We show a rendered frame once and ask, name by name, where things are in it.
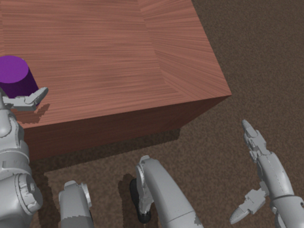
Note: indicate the left robot hand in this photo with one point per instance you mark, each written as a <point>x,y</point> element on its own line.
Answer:
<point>22,103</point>

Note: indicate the right robot hand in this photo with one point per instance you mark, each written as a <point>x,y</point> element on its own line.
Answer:
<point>274,180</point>

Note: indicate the left robot arm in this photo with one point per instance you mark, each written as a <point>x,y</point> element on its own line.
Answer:
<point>19,195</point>

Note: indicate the right robot arm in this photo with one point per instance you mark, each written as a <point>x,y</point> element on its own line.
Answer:
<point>288,211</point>

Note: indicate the right robot foot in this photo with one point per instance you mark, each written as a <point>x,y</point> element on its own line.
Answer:
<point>143,218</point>

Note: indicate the can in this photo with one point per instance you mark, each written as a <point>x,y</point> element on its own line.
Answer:
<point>16,78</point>

